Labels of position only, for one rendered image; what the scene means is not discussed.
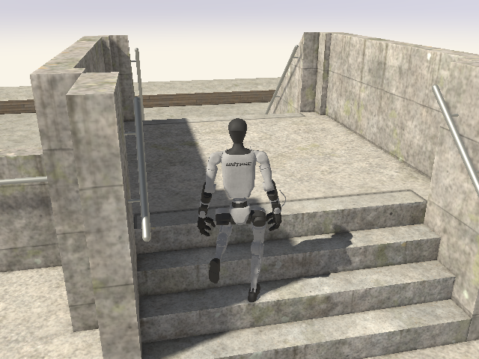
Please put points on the left robot upper arm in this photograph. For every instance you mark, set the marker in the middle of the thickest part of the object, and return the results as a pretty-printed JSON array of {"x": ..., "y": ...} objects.
[{"x": 214, "y": 159}]

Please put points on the right robot upper arm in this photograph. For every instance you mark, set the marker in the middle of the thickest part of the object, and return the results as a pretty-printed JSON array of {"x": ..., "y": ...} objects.
[{"x": 265, "y": 169}]

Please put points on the right robot forearm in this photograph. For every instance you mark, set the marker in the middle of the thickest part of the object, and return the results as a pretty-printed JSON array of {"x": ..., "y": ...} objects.
[{"x": 274, "y": 200}]

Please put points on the right robot hand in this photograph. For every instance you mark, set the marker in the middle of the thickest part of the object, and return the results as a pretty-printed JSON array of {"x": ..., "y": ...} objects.
[{"x": 276, "y": 219}]

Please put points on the left robot hand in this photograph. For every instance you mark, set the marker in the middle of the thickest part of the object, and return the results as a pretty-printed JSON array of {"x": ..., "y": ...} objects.
[{"x": 202, "y": 225}]

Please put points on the left robot forearm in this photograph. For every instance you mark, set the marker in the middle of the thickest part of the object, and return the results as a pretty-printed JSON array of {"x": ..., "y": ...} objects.
[{"x": 204, "y": 204}]

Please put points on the robot right thigh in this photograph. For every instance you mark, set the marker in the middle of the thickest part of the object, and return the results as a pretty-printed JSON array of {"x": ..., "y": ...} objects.
[{"x": 258, "y": 219}]

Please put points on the robot right foot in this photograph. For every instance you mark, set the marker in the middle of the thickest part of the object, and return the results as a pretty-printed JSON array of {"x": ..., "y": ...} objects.
[{"x": 252, "y": 296}]

